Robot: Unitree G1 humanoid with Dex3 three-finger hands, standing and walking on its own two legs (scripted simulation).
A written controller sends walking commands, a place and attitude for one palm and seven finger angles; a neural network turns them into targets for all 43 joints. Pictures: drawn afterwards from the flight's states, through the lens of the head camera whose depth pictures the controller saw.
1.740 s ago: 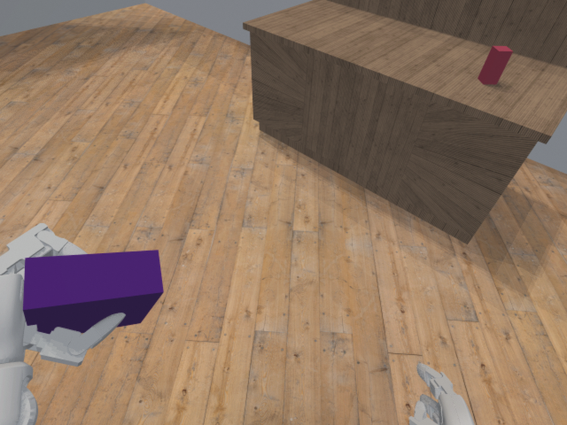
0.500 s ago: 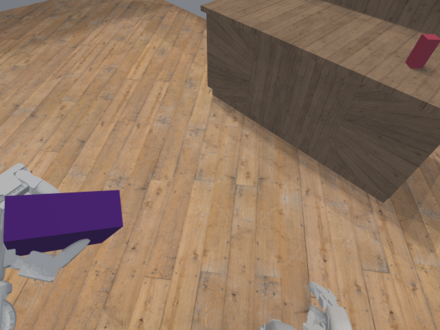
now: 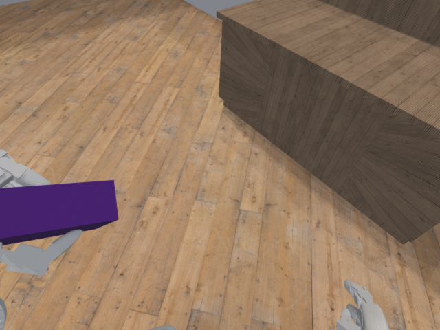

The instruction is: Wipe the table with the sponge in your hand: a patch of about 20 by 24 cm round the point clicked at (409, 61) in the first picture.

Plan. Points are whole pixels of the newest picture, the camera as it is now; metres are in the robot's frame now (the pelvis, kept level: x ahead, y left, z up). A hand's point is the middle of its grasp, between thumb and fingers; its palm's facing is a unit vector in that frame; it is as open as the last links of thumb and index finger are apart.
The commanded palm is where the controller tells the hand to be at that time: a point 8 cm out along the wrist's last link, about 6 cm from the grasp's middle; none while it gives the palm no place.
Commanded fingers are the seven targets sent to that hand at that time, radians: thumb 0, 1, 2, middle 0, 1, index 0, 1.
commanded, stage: walk to a spot facing it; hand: left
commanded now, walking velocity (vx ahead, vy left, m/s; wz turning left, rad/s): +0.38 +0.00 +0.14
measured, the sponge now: (70, 212) +0.22 +0.21 +0.17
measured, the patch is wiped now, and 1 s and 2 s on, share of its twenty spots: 0.00 0.00 0.00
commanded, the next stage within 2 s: turn to face it in 1.98 s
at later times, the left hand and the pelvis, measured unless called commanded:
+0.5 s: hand (114, 140) +0.35 +0.20 +0.18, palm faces +0.47 -0.75 -0.46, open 9.2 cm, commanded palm +0.28 +0.24 +0.19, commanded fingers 0.00 0.10 1.30 -1.20 -1.60 -1.20 -1.60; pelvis +0.15 -0.06 +0.02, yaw +6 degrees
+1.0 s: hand (128, 80) +0.47 +0.21 +0.20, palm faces +0.52 -0.70 -0.49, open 9.2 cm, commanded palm +0.42 +0.24 +0.19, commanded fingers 0.00 0.10 1.30 -1.20 -1.60 -1.20 -1.60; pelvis +0.31 -0.06 +0.01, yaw +10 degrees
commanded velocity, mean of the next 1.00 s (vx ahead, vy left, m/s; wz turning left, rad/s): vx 0.37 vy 0.00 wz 0.22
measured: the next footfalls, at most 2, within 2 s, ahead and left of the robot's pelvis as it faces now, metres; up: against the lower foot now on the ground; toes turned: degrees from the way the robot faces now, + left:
right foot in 0.30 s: +0.18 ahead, -0.16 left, +0.00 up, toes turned -9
left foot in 0.68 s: +0.32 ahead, +0.09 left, +0.00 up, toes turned +18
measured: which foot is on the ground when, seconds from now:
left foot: down 0.00-0.30, up 0.32-0.66, down 0.68-1.00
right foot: down 0.00-0.00, up 0.02-0.28, down 0.30-0.68, up 0.70-1.00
